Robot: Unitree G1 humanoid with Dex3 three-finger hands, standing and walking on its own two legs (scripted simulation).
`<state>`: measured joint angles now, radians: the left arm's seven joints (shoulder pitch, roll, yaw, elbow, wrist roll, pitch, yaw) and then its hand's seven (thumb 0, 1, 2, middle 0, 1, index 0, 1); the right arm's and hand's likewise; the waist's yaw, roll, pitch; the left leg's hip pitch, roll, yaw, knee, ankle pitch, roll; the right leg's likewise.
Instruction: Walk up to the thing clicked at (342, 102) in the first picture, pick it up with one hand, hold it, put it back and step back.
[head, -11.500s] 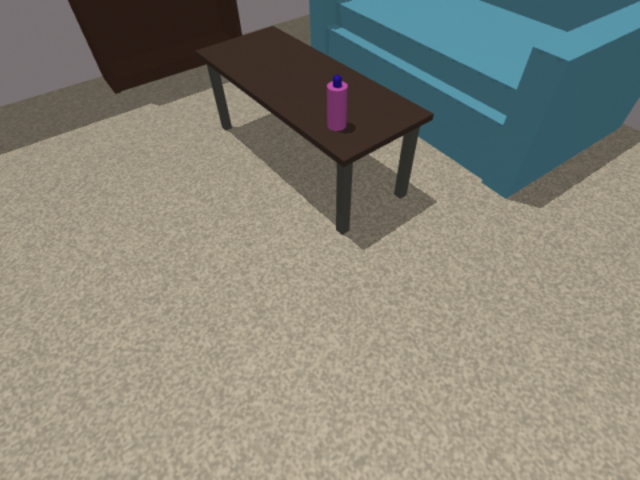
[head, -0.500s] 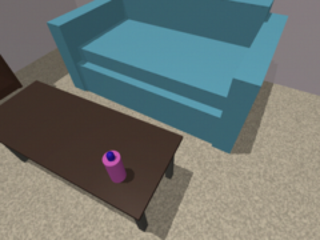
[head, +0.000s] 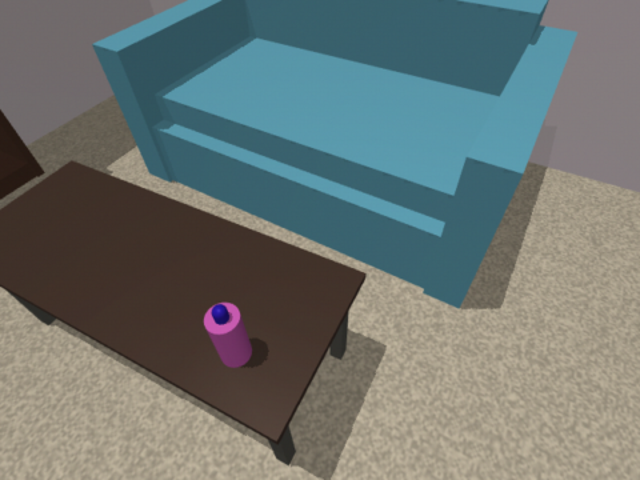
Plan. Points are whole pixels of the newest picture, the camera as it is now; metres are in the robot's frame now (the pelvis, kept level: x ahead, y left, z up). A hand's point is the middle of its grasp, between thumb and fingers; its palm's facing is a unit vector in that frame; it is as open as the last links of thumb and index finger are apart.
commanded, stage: stand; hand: left
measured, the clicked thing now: (227, 332) +0.45 +0.22 -0.26
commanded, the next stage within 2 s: go down in 0.30 s
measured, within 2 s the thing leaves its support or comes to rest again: neither
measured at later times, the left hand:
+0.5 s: hand out of the picture +0.10 +0.25 -0.15, palm faces +0.03 -0.94 -0.33, open 8.0 cm
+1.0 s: hand out of the picture +0.16 +0.26 -0.15, palm faces +0.06 -0.94 -0.34, open 16.9 cm
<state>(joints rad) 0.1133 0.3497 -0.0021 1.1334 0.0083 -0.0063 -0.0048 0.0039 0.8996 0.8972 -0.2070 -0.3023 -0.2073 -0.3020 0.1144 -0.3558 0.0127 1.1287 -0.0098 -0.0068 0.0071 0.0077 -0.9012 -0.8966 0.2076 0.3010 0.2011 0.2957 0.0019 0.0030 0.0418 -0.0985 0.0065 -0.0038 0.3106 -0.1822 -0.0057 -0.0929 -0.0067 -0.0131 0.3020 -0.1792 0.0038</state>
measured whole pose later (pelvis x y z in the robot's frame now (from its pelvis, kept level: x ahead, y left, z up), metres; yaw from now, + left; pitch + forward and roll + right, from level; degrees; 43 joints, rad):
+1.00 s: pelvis +0.00 +0.01 -0.03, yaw +0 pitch +9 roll -1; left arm 0.16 0.34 0.14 0.58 0.00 0.29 -0.03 0.00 -0.42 0.08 -0.08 -0.05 -0.08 -0.05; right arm 0.22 -0.28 -0.11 0.63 0.03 -0.08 -0.05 0.00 0.40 -0.08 0.06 0.05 0.05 0.05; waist -0.02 0.01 -0.05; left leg -0.50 0.01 -0.01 0.73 -0.37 0.00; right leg -0.49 -0.01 -0.01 0.70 -0.36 0.01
